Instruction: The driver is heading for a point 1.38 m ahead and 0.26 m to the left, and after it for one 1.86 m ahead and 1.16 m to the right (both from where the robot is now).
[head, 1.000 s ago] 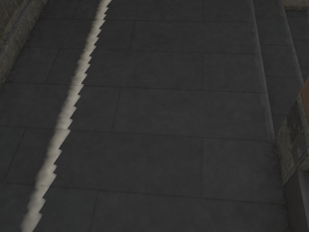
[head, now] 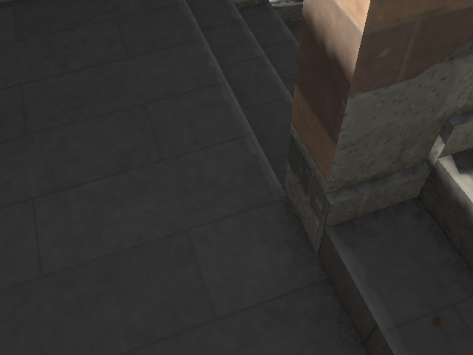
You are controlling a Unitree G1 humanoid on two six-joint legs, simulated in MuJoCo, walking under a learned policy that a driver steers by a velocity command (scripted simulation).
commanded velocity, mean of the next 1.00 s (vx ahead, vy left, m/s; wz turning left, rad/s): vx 0.44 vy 0.00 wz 0.32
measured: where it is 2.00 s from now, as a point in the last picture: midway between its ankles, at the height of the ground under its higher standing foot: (192, 186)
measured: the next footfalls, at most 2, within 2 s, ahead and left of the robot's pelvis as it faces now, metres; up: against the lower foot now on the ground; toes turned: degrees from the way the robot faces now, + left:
left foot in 0.16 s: +0.05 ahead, +0.14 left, +0.00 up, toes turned +12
right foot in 0.64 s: +0.19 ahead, -0.04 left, +0.00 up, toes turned +32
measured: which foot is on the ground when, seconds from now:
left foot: up 0.00-0.14, down 0.16-0.64, up 0.66-0.98, down 1.00-1.00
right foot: down 0.00-0.16, up 0.18-0.62, down 0.64-1.00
